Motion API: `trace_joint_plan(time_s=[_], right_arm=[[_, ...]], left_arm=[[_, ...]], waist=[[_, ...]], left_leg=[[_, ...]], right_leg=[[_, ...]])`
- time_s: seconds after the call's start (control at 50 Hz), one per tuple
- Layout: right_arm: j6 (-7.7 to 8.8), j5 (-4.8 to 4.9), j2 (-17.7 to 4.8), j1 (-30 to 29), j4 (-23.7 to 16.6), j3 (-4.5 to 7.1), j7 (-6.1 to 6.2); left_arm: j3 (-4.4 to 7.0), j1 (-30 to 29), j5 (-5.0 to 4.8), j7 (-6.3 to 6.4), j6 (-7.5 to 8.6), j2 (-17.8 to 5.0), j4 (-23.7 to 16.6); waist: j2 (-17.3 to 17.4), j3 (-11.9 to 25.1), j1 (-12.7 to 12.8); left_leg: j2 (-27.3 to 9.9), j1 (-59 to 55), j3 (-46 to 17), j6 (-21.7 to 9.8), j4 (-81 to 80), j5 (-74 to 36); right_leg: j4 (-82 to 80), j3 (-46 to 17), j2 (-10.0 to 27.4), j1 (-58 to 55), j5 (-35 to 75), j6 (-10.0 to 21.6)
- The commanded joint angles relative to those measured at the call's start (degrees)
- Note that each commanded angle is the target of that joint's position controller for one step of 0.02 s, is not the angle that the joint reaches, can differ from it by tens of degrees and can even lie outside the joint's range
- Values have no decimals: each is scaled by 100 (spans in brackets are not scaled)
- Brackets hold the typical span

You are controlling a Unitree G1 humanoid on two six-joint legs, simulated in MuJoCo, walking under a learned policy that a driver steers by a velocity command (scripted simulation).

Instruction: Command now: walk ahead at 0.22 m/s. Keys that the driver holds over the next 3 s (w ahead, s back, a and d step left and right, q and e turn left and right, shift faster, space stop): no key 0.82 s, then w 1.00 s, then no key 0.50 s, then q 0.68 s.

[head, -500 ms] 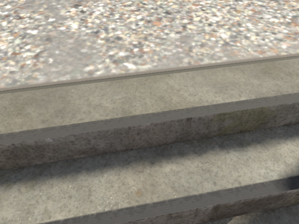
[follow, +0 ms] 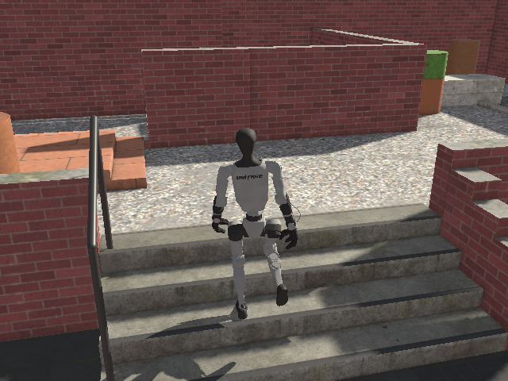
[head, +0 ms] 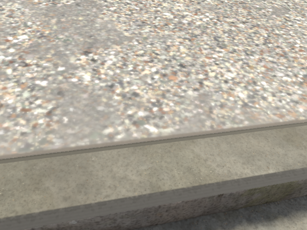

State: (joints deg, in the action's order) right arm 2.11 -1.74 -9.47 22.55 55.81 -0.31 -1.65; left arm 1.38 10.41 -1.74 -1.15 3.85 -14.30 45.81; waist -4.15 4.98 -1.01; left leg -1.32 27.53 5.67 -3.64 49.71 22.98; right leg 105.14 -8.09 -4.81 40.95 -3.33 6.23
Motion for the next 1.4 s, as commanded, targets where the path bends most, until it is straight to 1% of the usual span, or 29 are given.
trace_joint_plan(time_s=[0.02, 0.12, 0.2, 0.36, 0.44, 0.48, 0.52, 0.54, 0.56, 0.58, 0.6, 0.62, 0.7, 0.78, 0.82, 0.84, 0.86, 0.88, 0.92, 1.0, 1.08, 1.16, 1.24, 1.26, 1.28, 1.3, 1.32, 1.36, 1.4], right_arm=[[130, -47, 290, -200, -1, -100, -73], [88, -267, 265, 59, 61, -288, 136], [-7, -149, -115, 867, 291, -205, 371], [-394, -60, 80, 671, 163, -126, 650], [-619, 19, -166, 1072, 144, 12, 744], [-570, -21, -571, 675, -151, 113, 735], [-442, 198, -740, 422, -335, 231, 645], [-289, 137, -726, 474, -386, 275, 537], [-173, 76, -556, 484, -348, 314, 448], [-77, 135, 28, 571, -178, 230, 325], [7, 407, 109, 495, -86, 226, 246], [0, 524, 116, 148, -308, 234, 251], [-289, 248, 183, -513, -886, 1, 378], [-261, 67, 291, -1479, -1753, -279, 432], [-294, 119, 231, -977, -1374, -259, 479], [-164, 1, -454, -336, -956, -47, 432], [-201, 85, -636, -405, -1021, 22, 407], [-212, 2, -248, -453, -1034, -22, 483], [-227, 26, -587, -488, -898, 182, 537], [12, -2, -644, -820, -806, 330, 553], [298, 308, -101, -501, -542, 174, 279], [425, 254, -557, 678, -103, 366, 587], [256, 280, -1088, -1276, -733, 444, 784], [102, 284, -1184, -1539, -726, 457, 811], [-32, 225, -968, -1486, -726, 415, 842], [-59, 33, -326, -2072, -1219, 248, 736], [14, 142, 256, -1493, -1413, 127, 575], [118, 288, 17, -988, -1601, 160, 337], [58, 262, 92, -1742, -2050, 40, 322]], left_arm=[[-305, 911, 30, 35, -41, 686, -82], [-350, 458, 223, 161, -281, 768, 50], [-389, -137, 203, 179, -305, 803, 2], [-418, -740, 176, 71, -424, 989, -79], [-317, -1219, 89, 38, -309, 675, -63], [-76, -581, -26, 104, -311, 156, 265], [93, 150, -32, 113, -303, -173, 638], [161, 537, 11, 148, -320, -275, 862], [222, 945, 138, 199, -334, -370, 1064], [144, 1202, 291, 300, -423, -188, 1209], [88, 940, 570, 449, -476, -42, 959], [113, 668, 620, 494, -471, -146, 881], [102, -142, 11, 491, -487, -250, 917], [163, -588, 208, 473, -620, -727, 767], [253, 852, 71, 433, -763, -820, 1192], [112, 1317, 290, 315, -835, -318, 1239], [57, 1519, 262, 266, -796, -116, 1281], [95, 1337, 304, 194, -852, -172, 1327], [-1, 1089, 368, 201, -929, 308, 1184], [99, 933, 288, 79, -644, 194, 848], [-119, 118, 237, 275, -225, 716, -72], [-158, -901, 113, 151, -38, 376, -932], [-294, 197, -2, 77, -348, 512, -1046], [-222, 1356, -10, 128, -430, 500, -540], [-4, 2156, 12, 213, -474, 173, -38], [206, 3582, 247, 239, -391, -439, 687], [215, 3065, 315, 302, -312, -871, 607], [27, 1197, 348, 246, -229, -343, -179], [12, 707, 366, 155, -35, -235, -216]], waist=[[540, -854, 521], [881, -200, 401], [964, -163, -109], [763, -397, -189], [917, -435, -275], [1450, -281, -27], [1309, -159, 190], [1178, -30, 167], [297, 114, 221], [-1125, 391, 340], [-847, 515, 437], [-687, 440, 391], [196, -281, -76], [-441, -464, -308], [-143, -436, -157], [937, 66, -178], [1115, 430, -22], [773, 309, -265], [879, -111, -306], [1982, -186, -273], [1543, -495, -444], [1407, -92, -794], [503, -445, 713], [192, -201, 1344], [169, -1, 1535], [-1704, -14, 1920], [-2931, 3, 1086], [-937, -241, 139], [-155, -949, 55]], left_leg=[[-966, -165, -1503, 87, -2654, -1457], [-720, -396, -376, -16, -2577, -3853], [-1069, -2126, -1036, -96, -2506, -4877], [-1079, -2767, -1060, -178, -2984, -5854], [-698, -3652, -755, 132, -2655, -8607], [-820, -3873, -998, -23, -2339, -9971], [-766, -4471, -1205, 69, -1763, -9063], [-661, -3766, -1383, 197, -1532, -7873], [-334, -1988, -1336, 441, -453, -5423], [557, 728, -1046, 802, 1721, 436], [792, 1730, -1077, 915, 4751, 2630], [773, 2476, -1381, 783, 6305, 2969], [21, 2466, -1230, 830, 5799, 2297], [-518, 681, -495, 751, 2060, 2104], [-123, 146, 215, 547, 595, 654], [-256, 547, -1034, 84, 985, -552], [-426, 663, -1670, -547, 509, -340], [-575, 335, -1655, -314, 245, 564], [-489, 539, -1900, -402, -186, 2931], [-1196, 815, -3554, -1014, -1069, 2173], [-1578, 773, -3772, -837, -112, 729], [-1764, -1461, -4663, -621, -524, -132], [-1478, 1724, -3111, 29, -637, 1134], [-842, 2680, -1622, 203, -309, 1047], [-470, 2343, -927, 529, 1040, -329], [69, 3222, -156, 858, 3779, 832], [515, 3514, -964, 890, 5403, 1246], [447, 3373, -1064, 891, 5936, 468], [24, 3315, -1009, 642, 5538, 80]], right_leg=[[570, -624, 64, 1449, 338, 229], [-127, 385, 149, 1394, 1035, -383], [57, 221, 454, 2739, 356, -638], [-2339, 883, 1105, 1809, -517, -1168], [-4715, 1700, 538, 451, -1740, -1061], [-6823, 1472, 315, -879, -1106, -930], [-9528, 1252, 469, -1896, 1073, -740], [-9797, 1175, 610, -3016, 1719, -656], [-9154, 718, 1159, -4749, 3649, -268], [-8043, -67, 2210, -6618, 6843, 626], [-8047, -55, 2927, -5978, 7232, 1136], [-8264, 94, 2948, -5657, 6391, 1053], [-9077, 689, 2342, -3789, 1798, 364], [-9367, 1209, 1751, -2165, 2510, 105], [-9213, 858, 1880, -2742, 2511, 97], [-8467, 1482, 1211, -3328, 2846, -319], [-8228, 1542, 864, -3735, 2637, -570], [-8028, 1786, 765, -3242, 1363, -458], [-7618, 1795, 562, -2722, -945, -243], [-4076, 1038, 410, -1852, -2241, 19], [-670, 26, 349, 359, -3850, -254], [-137, -555, 669, 2409, -4286, -450], [-3341, 495, 998, -347, -3467, -508], [-4945, 1997, 362, -2518, -2816, -575], [-6485, 1569, 447, -3364, -2003, -375], [-6953, -65, 803, -3969, -1522, -88], [-7980, -2869, 1739, -3895, -1003, 466], [-8122, -2800, 2017, -3674, 127, 545], [-8467, -3262, 2234, -2470, -890, 830]])
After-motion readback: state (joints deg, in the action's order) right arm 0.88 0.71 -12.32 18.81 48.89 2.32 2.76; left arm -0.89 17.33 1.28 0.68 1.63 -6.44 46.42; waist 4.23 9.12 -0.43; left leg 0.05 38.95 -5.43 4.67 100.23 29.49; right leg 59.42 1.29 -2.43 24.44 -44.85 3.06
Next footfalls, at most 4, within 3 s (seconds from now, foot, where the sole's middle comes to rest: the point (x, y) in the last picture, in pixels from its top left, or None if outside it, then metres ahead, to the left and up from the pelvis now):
0.36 right None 0.17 -0.11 -0.57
0.52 right None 0.15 -0.11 -0.74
0.80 left None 0.23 0.21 -0.59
1.28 right None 0.28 -0.13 -0.59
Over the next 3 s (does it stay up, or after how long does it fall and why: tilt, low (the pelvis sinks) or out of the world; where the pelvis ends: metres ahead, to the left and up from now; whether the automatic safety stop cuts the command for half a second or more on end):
stays up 0.76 -0.07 0.34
